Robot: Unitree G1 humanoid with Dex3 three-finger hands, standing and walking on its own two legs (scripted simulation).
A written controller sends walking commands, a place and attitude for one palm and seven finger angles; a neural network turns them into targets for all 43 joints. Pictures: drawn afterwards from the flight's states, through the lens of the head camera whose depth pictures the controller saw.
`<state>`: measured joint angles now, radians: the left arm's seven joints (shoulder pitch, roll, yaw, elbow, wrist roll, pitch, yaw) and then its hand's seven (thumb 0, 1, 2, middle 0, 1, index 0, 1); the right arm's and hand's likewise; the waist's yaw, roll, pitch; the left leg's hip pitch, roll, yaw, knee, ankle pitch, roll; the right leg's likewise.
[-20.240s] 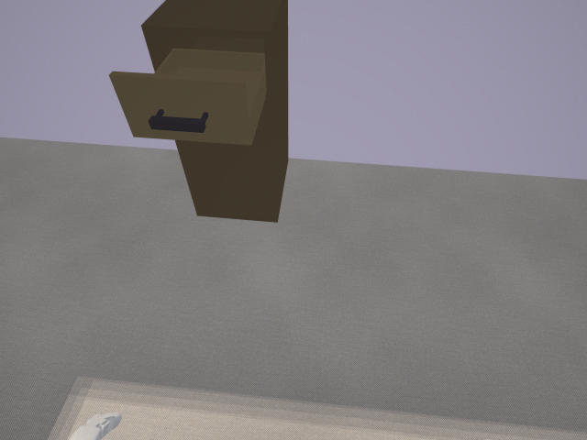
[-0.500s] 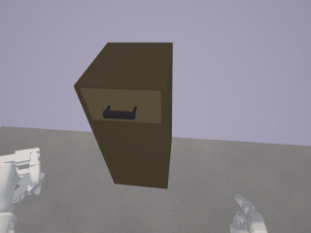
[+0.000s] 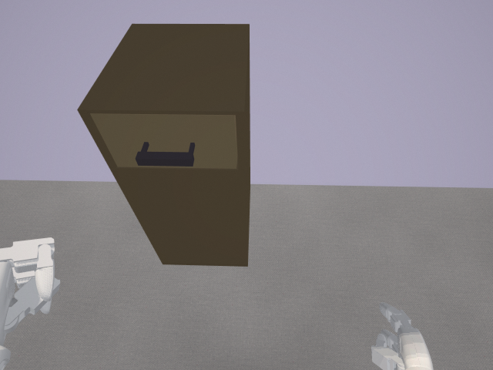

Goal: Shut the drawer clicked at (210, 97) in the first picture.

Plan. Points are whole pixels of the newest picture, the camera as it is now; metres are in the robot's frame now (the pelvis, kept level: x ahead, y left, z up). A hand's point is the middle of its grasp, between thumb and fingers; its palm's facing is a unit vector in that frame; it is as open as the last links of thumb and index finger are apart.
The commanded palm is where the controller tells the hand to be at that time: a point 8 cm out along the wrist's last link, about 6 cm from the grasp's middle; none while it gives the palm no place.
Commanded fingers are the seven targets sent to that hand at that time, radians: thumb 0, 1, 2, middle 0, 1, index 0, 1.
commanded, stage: step back with the hand held close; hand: left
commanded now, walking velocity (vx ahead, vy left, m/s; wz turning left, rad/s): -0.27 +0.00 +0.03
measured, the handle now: (167, 152) +0.59 +0.23 -0.04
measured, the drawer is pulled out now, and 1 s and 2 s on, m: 0.00 0.00 0.00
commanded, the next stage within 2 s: stop stepping back and stand still in 0.86 s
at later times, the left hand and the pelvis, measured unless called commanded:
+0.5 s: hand out of the picture +0.10 +0.25 +0.15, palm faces +0.38 -0.83 -0.41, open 3.3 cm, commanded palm +0.04 +0.29 +0.17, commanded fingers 0.00 0.90 0.90 -1.40 -1.60 -1.40 -1.60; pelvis -0.08 +0.01 -0.01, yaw +1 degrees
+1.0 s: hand out of the picture +0.01 +0.21 +0.17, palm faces +0.21 -0.81 -0.55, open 3.2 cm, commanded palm -0.05 +0.27 +0.17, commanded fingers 0.00 0.90 0.90 -1.40 -1.60 -1.40 -1.60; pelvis -0.18 -0.01 -0.02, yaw +0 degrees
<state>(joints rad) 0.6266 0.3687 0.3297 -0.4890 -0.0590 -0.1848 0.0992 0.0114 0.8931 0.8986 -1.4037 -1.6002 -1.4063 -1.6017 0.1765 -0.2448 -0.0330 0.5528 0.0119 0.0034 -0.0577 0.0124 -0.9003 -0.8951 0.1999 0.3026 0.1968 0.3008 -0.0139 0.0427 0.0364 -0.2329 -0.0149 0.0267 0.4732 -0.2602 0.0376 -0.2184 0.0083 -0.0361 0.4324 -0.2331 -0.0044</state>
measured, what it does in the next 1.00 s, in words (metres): walks backwards: right foot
